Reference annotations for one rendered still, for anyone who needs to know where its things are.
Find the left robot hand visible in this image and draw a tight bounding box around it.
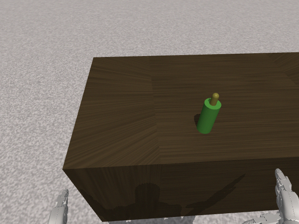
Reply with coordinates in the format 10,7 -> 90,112
47,189 -> 69,224

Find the right robot hand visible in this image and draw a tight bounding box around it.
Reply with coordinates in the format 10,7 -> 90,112
242,168 -> 299,224

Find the bottle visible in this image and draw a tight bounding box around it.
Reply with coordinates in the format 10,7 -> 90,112
197,93 -> 221,134

